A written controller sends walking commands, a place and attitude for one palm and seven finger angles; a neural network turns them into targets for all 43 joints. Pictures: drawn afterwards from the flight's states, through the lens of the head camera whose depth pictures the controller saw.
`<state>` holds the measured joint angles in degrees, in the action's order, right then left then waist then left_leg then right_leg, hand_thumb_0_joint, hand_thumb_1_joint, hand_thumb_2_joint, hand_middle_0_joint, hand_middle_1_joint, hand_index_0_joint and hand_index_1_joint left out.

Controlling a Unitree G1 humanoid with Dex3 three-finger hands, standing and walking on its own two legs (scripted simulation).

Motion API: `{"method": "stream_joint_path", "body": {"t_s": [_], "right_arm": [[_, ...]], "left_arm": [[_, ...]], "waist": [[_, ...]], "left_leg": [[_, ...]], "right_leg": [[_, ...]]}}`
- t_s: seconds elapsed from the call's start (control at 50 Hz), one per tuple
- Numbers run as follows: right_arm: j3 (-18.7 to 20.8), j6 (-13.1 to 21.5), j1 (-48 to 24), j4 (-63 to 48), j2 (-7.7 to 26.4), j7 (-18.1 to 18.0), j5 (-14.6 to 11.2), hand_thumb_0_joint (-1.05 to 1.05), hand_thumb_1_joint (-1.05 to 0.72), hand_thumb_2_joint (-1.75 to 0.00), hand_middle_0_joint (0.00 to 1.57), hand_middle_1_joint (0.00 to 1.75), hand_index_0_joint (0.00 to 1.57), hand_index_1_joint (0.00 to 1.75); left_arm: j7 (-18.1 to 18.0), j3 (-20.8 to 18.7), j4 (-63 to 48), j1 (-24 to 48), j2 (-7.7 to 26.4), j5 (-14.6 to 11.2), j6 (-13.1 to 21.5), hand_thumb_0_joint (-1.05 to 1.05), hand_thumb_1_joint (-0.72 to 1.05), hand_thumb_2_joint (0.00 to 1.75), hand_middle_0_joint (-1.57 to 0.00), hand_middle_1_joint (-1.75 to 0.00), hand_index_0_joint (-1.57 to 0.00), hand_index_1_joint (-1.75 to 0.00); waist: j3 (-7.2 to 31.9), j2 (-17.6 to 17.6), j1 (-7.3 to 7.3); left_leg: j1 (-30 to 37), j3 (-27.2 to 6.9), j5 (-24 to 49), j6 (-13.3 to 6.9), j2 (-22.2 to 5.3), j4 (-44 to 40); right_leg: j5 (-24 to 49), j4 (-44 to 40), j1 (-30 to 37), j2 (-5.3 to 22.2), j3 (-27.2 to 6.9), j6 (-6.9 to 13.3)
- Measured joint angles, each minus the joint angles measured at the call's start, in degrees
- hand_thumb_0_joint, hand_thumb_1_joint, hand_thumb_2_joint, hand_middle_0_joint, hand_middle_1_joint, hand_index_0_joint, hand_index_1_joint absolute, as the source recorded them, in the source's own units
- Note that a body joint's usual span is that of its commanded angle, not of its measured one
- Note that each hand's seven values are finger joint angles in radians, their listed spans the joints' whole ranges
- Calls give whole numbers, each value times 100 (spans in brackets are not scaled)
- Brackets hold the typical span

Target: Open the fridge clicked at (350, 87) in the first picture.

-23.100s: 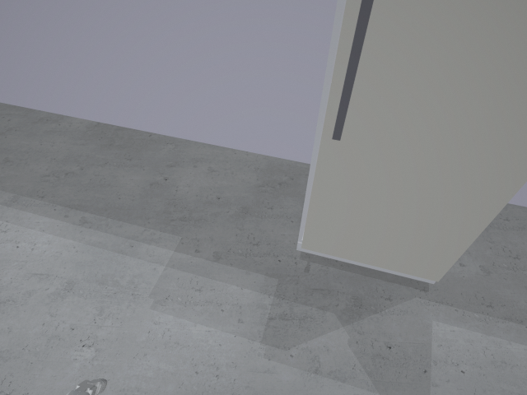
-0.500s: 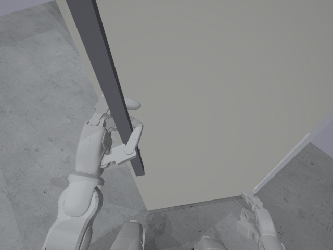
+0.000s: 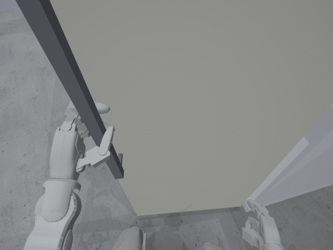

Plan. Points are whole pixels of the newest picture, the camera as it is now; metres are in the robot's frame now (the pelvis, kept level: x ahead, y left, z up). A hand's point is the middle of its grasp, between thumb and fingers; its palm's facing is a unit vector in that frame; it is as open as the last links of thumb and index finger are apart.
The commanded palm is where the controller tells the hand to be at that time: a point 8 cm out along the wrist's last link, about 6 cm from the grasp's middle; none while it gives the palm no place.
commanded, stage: stop walking and hold the door back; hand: left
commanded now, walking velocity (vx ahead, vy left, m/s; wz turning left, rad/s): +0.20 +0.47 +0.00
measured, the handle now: (91, 103) +0.32 +0.15 +0.22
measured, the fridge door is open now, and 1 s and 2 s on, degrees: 79 83 76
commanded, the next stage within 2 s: loosen the grip on the handle in 2.00 s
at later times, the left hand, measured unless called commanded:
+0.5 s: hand (111, 168) +0.23 +0.10 +0.17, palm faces +0.35 -0.90 -0.25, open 6.0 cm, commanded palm +0.23 +0.17 +0.15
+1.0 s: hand (109, 155) +0.24 +0.11 +0.17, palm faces +0.29 -0.93 -0.22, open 5.8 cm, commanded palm +0.25 +0.18 +0.15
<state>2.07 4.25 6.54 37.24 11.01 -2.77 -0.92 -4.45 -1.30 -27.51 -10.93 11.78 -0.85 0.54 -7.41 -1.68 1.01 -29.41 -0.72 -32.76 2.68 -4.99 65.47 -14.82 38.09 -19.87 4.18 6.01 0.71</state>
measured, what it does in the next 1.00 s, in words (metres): walks backwards: left foot, then right foot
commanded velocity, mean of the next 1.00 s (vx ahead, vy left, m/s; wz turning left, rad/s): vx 0.24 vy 0.13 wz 0.00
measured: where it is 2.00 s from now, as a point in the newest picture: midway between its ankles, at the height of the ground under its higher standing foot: outside the picture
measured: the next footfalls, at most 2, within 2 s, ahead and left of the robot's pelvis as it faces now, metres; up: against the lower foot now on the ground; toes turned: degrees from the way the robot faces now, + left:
left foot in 0.18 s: -0.03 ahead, +0.05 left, +0.00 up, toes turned +13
right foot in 0.38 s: +0.03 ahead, -0.18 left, +0.00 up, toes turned +9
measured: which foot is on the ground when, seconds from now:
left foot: up 0.00-0.16, down 0.18-0.38, up 0.40-0.80, down 0.82-1.00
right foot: down 0.00-0.20, up 0.22-0.36, down 0.38-0.82, up 0.84-1.00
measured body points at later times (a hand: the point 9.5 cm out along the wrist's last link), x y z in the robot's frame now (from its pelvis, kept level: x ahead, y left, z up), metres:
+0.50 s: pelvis -0.12 -0.12 +0.01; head -0.12 -0.17 +0.45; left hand +0.20 +0.15 +0.18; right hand +0.09 -0.30 -0.11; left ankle -0.13 +0.05 -0.64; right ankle -0.01 -0.18 -0.72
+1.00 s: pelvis -0.19 -0.12 +0.01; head -0.18 -0.15 +0.46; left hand +0.22 +0.16 +0.19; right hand -0.15 -0.39 -0.13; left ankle -0.20 +0.03 -0.72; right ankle -0.10 -0.22 -0.70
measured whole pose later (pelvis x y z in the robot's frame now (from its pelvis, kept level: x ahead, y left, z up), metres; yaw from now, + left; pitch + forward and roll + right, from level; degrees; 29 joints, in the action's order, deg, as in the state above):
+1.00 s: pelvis -0.19 -0.12 +0.01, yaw +5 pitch -3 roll +1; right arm -0.3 2.6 22.1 46.6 16.4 -6.0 -3.3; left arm -1.2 -12.6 68.2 53.8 23.0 -0.2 7.0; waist -3.8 -1.6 3.0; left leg -12.5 7.6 -16.3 0.8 -5.7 32.0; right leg -21.4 42.4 -24.2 2.0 2.6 -1.1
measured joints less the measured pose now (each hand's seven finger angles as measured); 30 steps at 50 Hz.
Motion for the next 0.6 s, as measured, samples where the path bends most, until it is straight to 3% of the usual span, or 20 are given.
{"method": "stream_joint_path", "body": {"t_s": [0.04, 0.08, 0.16, 0.18, 0.2, 0.24, 0.28, 0.32, 0.36, 0.38, 0.42, 0.46, 0.52, 0.6], "right_arm": [[17, -11, 21, -43, 35, -62, 21, 1, -91, -90, 20, 30, 20, 30], [-11, -20, 114, -102, 124, -127, 47, 1, -91, -90, 20, 30, 20, 30], [-123, -95, 211, -85, 321, -227, 60, 1, -91, -90, 20, 30, 20, 30], [-154, -130, 190, -73, 335, -242, 60, 1, -91, -90, 20, 30, 20, 30], [-193, -182, 147, -72, 326, -254, 58, 1, -91, -90, 20, 30, 20, 30], [-269, -291, 108, -116, 321, -262, 31, 1, -91, -90, 20, 30, 20, 30], [-330, -386, 114, -109, 272, -263, -11, 1, -91, -90, 20, 30, 20, 30], [-381, -460, 174, -99, 204, -256, -67, 1, -91, -90, 20, 30, 20, 30], [-429, -504, 285, -84, 117, -263, -106, 1, -91, -90, 20, 30, 20, 30], [-448, -521, 351, -83, 53, -265, -118, 1, -91, -90, 20, 30, 20, 30], [-459, -573, 236, 102, 36, -229, -103, 1, -91, -90, 20, 30, 20, 30], [-428, -584, 99, 349, 98, -201, -42, 1, -91, -90, 20, 30, 20, 30], [-308, -515, 163, 504, 202, -216, -36, 1, -91, -90, 20, 30, 21, 30], [-166, -428, 416, 565, 425, -220, -55, 1, -91, -90, 20, 30, 21, 30]], "left_arm": [[33, -1, 44, -57, 71, -38, 34, -3, 63, 78, -45, -140, -22, -136], [41, 110, 225, 30, 76, -63, 98, -3, 63, 78, -45, -140, -23, -135], [-47, 439, 947, 684, -5, -98, 128, -3, 62, 80, -45, -140, -29, -135], [-84, 497, 1187, 925, -6, -113, 134, -3, 62, 80, -45, -140, -31, -135], [-132, 526, 1454, 1170, 1, -130, 150, -3, 62, 81, -45, -140, -32, -136], [-250, 568, 2081, 1601, 7, -157, 168, -3, 61, 81, -45, -140, -34, -137], [-318, 552, 2756, 1956, 33, -129, 117, -4, 60, 82, -45, -140, -35, -138], [-311, 540, 3434, 2338, 101, -117, 31, -5, 59, 81, -45, -140, -35, -138], [-272, 536, 4112, 2801, 169, -129, -26, -6, 58, 81, -45, -140, -35, -139], [-237, 538, 4422, 3094, 214, -144, -57, -6, 58, 81, -45, -140, -35, -139], [-199, 387, 4990, 3644, 159, -187, -21, -6, 60, 82, -45, -140, -36, -139], [-175, 167, 5376, 3916, 120, -256, 27, -6, 62, 82, -45, -140, -36, -139], [-96, -111, 5932, 4120, 195, -291, 179, -6, 63, 81, -45, -140, -36, -140], [58, -384, 6641, 4496, 418, -238, 287, -6, 62, 81, -45, -140, -38, -140]], "waist": [[43, 110, 67], [197, 162, 36], [526, 198, -176], [569, 253, -223], [533, 330, -286], [488, 298, -374], [584, 125, -337], [703, -79, -305], [805, -172, -304], [869, -72, -309], [755, 9, -395], [573, -5, -401], [490, -20, -244], [379, 125, 37]], "left_leg": [[198, 494, -63, -9, 108, -128], [519, 776, -10, -54, 242, -753], [1430, 740, 394, -246, 510, -2399], [1579, 690, 784, -397, 563, -2822], [1603, 692, 1246, -491, 594, -2938], [1631, 654, 1452, -524, 570, -2920], [1636, 511, 1529, -501, 524, -3017], [1580, 366, 1602, -483, 433, -3081], [1414, 328, 1545, -458, 320, -2958], [1198, 337, 1245, -446, 358, -2697], [655, 130, 748, -327, 470, -1580], [303, -52, 869, -179, 597, -562], [93, -77, 1186, -75, 662, 5], [226, 76, 1282, -25, 664, -292]], "right_leg": [[80, -125, 41, 87, 222, 106], [168, -214, -17, 131, 442, 184], [321, -261, -203, 111, 784, 304], [337, -197, -274, 136, 823, 317], [266, -98, -310, 133, 748, 193], [-350, 456, -417, -33, 383, -104], [-681, 1264, -548, -181, 75, -218], [-798, 1385, -423, -268, -46, -283], [-900, 760, -8, -280, -65, -280], [-1156, 193, 247, -226, -208, -181], [-330, 130, 31, -185, -284, 57], [43, 147, -93, -151, -359, 181], [43, -208, -106, -58, -471, 134], [612, -854, -29, 173, -580, 79]]}}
